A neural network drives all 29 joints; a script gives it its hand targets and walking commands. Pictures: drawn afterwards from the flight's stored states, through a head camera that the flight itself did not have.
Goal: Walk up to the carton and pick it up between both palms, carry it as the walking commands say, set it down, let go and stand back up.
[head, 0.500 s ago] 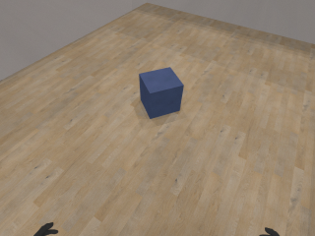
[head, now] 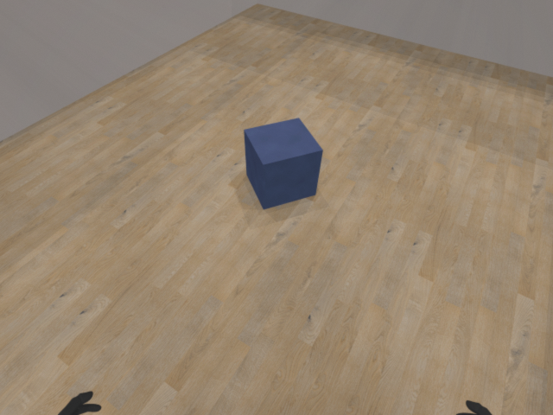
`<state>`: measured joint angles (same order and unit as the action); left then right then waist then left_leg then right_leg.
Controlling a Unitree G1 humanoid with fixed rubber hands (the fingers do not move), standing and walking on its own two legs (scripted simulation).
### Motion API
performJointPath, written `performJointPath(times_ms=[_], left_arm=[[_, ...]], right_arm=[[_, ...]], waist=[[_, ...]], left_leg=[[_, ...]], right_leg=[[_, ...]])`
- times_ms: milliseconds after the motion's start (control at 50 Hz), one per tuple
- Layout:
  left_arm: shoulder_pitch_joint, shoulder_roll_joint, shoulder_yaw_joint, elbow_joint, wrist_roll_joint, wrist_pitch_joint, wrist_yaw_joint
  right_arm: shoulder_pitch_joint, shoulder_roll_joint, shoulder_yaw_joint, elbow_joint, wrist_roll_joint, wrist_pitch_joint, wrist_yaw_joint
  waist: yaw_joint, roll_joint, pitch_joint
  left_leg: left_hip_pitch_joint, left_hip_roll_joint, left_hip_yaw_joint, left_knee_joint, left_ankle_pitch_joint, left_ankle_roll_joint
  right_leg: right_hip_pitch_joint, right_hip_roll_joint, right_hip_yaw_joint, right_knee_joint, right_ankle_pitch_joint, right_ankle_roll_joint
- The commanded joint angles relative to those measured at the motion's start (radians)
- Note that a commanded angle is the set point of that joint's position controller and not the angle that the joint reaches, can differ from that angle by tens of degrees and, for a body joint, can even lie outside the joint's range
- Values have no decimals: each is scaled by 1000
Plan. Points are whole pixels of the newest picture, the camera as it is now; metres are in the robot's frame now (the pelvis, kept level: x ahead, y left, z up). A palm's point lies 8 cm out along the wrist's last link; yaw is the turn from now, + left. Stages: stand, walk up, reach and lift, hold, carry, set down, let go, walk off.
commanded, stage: stand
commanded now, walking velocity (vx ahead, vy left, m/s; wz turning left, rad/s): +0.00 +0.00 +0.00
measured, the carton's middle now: (281, 163) +1.30 -0.01 -0.64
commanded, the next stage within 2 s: walk up in 0.02 s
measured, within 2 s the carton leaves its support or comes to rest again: neither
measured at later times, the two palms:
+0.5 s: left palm (63, 399) +0.16 +0.31 -0.08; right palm out of the picture +0.11 -0.38 -0.10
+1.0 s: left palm (110, 293) +0.33 +0.31 -0.10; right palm (478, 289) +0.34 -0.35 -0.07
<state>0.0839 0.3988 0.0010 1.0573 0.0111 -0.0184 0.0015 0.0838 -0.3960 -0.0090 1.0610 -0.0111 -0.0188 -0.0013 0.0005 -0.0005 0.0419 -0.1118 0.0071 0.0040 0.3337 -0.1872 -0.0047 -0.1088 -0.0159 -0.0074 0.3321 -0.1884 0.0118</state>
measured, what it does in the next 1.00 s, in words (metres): walks ahead: left foot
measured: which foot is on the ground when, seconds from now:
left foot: down 0.00-0.42, up 0.44-0.78, down 0.80-1.00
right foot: down 0.00-0.80, up 0.82-1.00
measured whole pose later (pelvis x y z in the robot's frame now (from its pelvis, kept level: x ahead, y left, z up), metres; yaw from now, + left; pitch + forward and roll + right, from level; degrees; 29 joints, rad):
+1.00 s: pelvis +0.25 -0.01 -0.02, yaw -2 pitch -2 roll +1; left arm 0.34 0.46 0.07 0.75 0.01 -0.07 -0.06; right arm 0.28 -0.46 -0.10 0.68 -0.01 -0.08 0.07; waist -0.01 -0.04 0.05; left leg -0.28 0.01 0.12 0.52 -0.21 0.06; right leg -0.44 -0.07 0.01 0.92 -0.40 -0.01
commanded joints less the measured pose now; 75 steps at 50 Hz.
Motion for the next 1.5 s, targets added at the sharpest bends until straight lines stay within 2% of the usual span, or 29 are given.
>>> performJointPath(times_ms=[0,180,200,220,300,380,400,420,440,460,480,580,680,760,780,800,820,840,920,1020,1100,1120,1140,1160,1180,1200,1280,1400,1480], left_arm=[[-35,174,31,-42,0,-9,4],[-33,175,32,-42,0,-8,4],[32,247,78,-103,13,-24,-27],[22,242,90,-113,20,-29,-40],[-73,195,88,-219,32,-44,-60],[130,211,114,-195,28,-58,-78],[239,229,130,-166,30,-64,-70],[370,319,153,-157,36,-75,-56],[378,405,169,-193,35,-88,-45],[299,380,163,-227,16,-89,-40],[248,327,146,-251,6,-89,-36],[241,274,136,-309,0,-92,-37],[275,292,128,-350,-4,-82,-42],[263,271,108,-385,-15,-73,-29],[287,229,91,-402,-22,-71,-24],[329,171,80,-440,-25,-75,-22],[330,270,103,-419,-6,-72,-14],[306,283,107,-398,-11,-72,-19],[369,241,119,-324,-6,-63,-59],[275,212,128,-353,17,-65,-82],[318,227,144,-333,21,-80,-76],[374,249,150,-316,21,-85,-68],[456,295,162,-303,25,-94,-52],[479,413,179,-325,25,-108,-42],[415,404,178,-352,9,-106,-36],[370,366,161,-371,-1,-104,-33],[302,313,147,-390,-4,-100,-30],[330,325,140,-411,-6,-95,-44],[298,257,107,-426,-17,-82,-38]], right_arm=[[-34,-174,-30,-42,0,-9,-4],[-32,-175,-31,-42,0,-9,-5],[48,-266,-96,-86,-15,-31,23],[75,-271,-107,-102,-31,-38,34],[174,-318,-153,-163,-33,-45,46],[53,-285,-143,-272,-22,-40,67],[37,-235,-127,-293,-26,-35,69],[-15,-163,-108,-342,-16,-41,70],[-5,-157,-99,-366,-10,-47,58],[53,-214,-107,-341,-7,-50,50],[114,-246,-115,-316,-4,-54,53],[105,-218,-106,-335,-5,-40,88],[24,-190,-112,-372,3,-39,105],[210,-224,-147,-343,-9,-46,86],[343,-267,-166,-329,-31,-55,72],[398,-351,-183,-369,-36,-65,57],[315,-373,-195,-394,13,-65,56],[263,-329,-179,-398,25,-64,54],[180,-265,-148,-431,2,-74,56],[215,-299,-158,-450,-9,-80,73],[189,-282,-137,-455,-6,-67,77],[201,-258,-125,-456,-11,-64,75],[198,-215,-107,-467,-12,-64,68],[194,-173,-99,-494,2,-67,64],[213,-239,-106,-453,1,-56,52],[236,-276,-114,-430,5,-58,51],[285,-269,-111,-372,-1,-58,67],[163,-206,-107,-398,4,-60,94],[305,-249,-140,-359,0,-80,74]], waist=[[0,1,-60],[0,1,-60],[-9,-12,-173],[-20,14,-90],[-81,168,86],[47,124,22],[107,15,-2],[184,-265,3],[161,-240,41],[94,-18,76],[45,39,76],[35,-123,68],[30,-127,53],[-73,-49,-39],[-126,55,-148],[-130,231,-245],[-91,108,-197],[-60,47,-100],[7,152,3],[-23,155,25],[34,87,12],[64,17,-2],[118,-143,-9],[126,-319,-17],[86,-108,13],[63,-55,27],[28,-165,22],[40,-169,19],[-66,-32,-69]], left_leg=[[4,121,-91,-49,140,32],[7,121,-90,-51,145,32],[43,96,-85,24,-358,91],[-14,125,-165,8,-536,118],[72,343,-415,-175,-555,254],[-224,226,-181,-55,-464,192],[-374,135,-90,122,-476,140],[-631,-16,39,511,-380,77],[-768,-62,-110,701,-355,60],[-721,-11,-214,753,-254,55],[-646,13,-210,734,-182,43],[-487,76,-27,463,-66,-17],[-296,36,74,265,63,25],[25,-26,90,166,3,94],[232,79,-62,144,-111,154],[369,386,-569,13,-363,268],[208,446,-664,-77,-428,320],[86,410,-550,-83,-413,301],[-187,245,-169,-110,-253,229],[-249,249,-156,-120,-416,232],[-385,198,-78,23,-504,166],[-438,165,-54,148,-528,140],[-544,96,14,407,-475,99],[-712,-28,26,708,-414,49],[-713,16,-135,805,-336,49],[-679,36,-143,820,-263,44],[-510,89,-38,616,-171,-2],[-324,41,71,342,-67,14],[87,-15,56,176,-82,70]], right_leg=[[8,-116,87,-46,138,-36],[11,-117,87,-48,142,-35],[-15,-75,69,54,-298,-79],[-147,-81,107,109,-457,-98],[-498,-41,34,344,-271,-47],[-86,-4,-54,170,-167,-56],[126,33,-57,102,-184,-60],[288,-178,328,-98,-492,-130],[259,-388,672,-213,-548,-229],[161,-405,599,-180,-490,-248],[128,-346,468,-155,-370,-230],[61,-218,93,-127,191,-209],[-31,-209,58,-86,191,-197],[-122,-164,-5,258,359,-158],[-259,-103,-46,547,274,-123],[-507,29,-47,878,-192,-66],[-536,16,105,972,-293,-62],[-531,-13,145,964,-250,-56],[-360,-69,53,652,-214,-23],[-302,-64,-35,391,-108,-29],[-68,-4,-85,270,-51,-42],[25,5,-61,241,-107,-49],[119,-100,118,111,-292,-82],[133,-389,677,-120,-600,-227],[57,-430,698,-118,-651,-287],[23,-399,605,-92,-551,-297],[-83,-273,243,-57,-109,-248],[-154,-236,115,-14,-37,-230],[-336,-167,13,303,27,-155]])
